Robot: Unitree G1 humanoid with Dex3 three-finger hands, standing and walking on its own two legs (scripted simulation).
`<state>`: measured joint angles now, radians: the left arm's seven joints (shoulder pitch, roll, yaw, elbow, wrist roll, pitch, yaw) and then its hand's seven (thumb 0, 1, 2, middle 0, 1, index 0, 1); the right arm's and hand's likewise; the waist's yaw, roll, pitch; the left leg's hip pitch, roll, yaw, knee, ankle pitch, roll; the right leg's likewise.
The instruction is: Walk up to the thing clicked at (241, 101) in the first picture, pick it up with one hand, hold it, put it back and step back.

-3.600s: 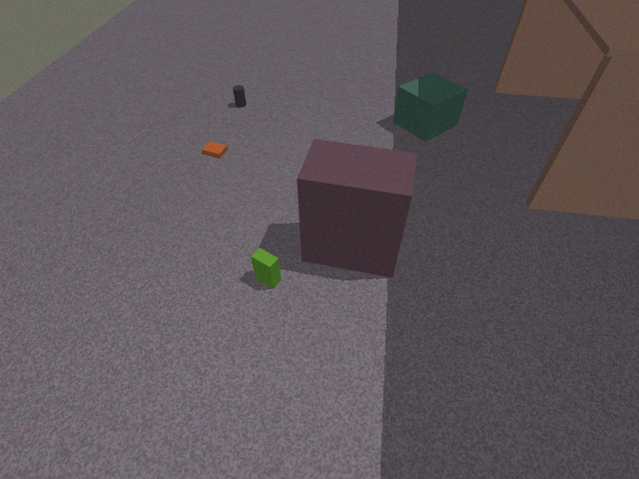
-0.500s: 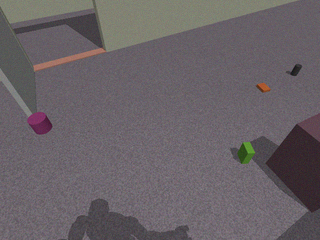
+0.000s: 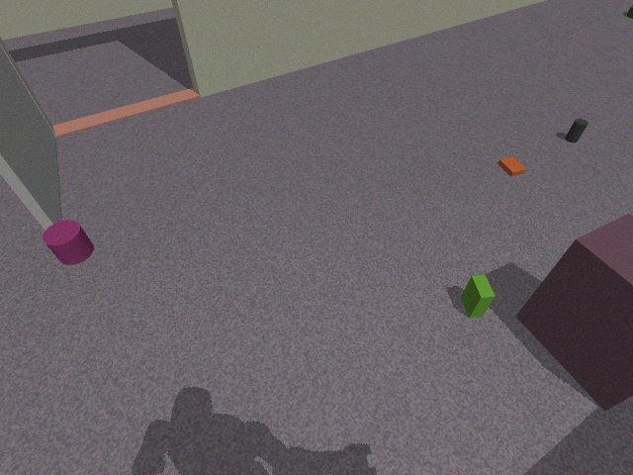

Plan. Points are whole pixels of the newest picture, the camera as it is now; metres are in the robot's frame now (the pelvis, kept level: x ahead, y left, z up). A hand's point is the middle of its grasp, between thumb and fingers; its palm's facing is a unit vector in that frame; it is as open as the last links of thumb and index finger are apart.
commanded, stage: stand
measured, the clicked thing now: (576, 130) +1.91 -1.34 -0.73
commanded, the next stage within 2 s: none
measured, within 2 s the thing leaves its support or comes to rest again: neither
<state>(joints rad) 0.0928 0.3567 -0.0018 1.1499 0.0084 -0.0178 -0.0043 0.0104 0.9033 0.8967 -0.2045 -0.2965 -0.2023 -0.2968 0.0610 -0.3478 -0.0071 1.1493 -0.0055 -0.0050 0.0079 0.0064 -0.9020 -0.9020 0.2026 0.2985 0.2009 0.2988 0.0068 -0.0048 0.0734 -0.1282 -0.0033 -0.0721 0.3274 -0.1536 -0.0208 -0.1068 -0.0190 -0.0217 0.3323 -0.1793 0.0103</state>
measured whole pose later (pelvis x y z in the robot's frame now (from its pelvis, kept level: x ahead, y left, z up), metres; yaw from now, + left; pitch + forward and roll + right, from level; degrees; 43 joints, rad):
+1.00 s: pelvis +0.01 -0.01 +0.00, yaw -1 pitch -2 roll +0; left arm 0.10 0.36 0.00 1.12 0.01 -0.01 -0.01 0.01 0.90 0.90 -0.20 -0.30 -0.20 -0.30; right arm 0.10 -0.35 0.00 1.14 -0.01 0.00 0.00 0.01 -0.90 -0.90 0.20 0.30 0.20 0.30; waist 0.00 0.00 0.06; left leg -0.11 0.02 -0.07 0.32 -0.16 -0.04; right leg -0.10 0.00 -0.02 0.33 -0.19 -0.01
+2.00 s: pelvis +0.02 -0.01 +0.00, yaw -1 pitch -2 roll +0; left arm 0.11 0.36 0.00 1.11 0.01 -0.01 0.00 0.01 0.90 0.90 -0.20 -0.30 -0.20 -0.30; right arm 0.11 -0.35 0.00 1.13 -0.01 0.00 0.00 0.01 -0.90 -0.90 0.20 0.30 0.20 0.30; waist 0.00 0.00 0.06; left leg -0.11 0.02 -0.06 0.31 -0.17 -0.04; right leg -0.10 0.00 -0.01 0.33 -0.20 -0.01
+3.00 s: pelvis +0.25 +0.04 -0.01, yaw -3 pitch -3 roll +2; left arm 0.21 0.44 0.07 0.97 0.03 -0.03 -0.12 0.01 0.90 0.90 -0.20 -0.30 -0.20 -0.30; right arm 0.35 -0.41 -0.08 0.94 -0.02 -0.07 0.07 0.01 -0.90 -0.90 0.21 0.30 0.20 0.30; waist -0.03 -0.02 0.04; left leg 0.03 0.02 0.12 0.37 -0.34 -0.01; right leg -0.47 -0.12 -0.02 0.62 -0.14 -0.01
